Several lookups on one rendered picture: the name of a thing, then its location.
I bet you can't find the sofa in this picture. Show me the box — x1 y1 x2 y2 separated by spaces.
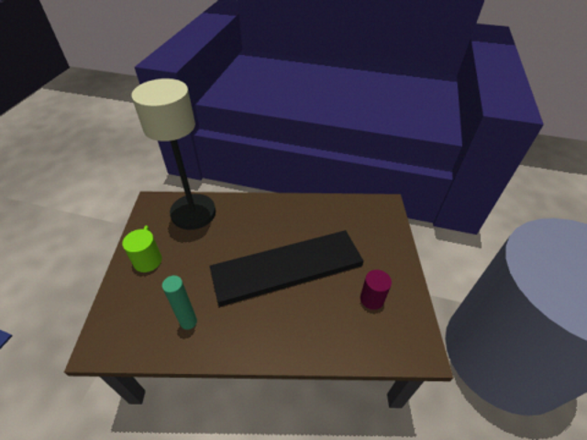
135 0 544 235

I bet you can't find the desk lamp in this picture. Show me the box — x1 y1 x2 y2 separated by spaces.
131 79 216 230

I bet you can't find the coffee table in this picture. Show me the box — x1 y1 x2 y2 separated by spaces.
64 192 453 408

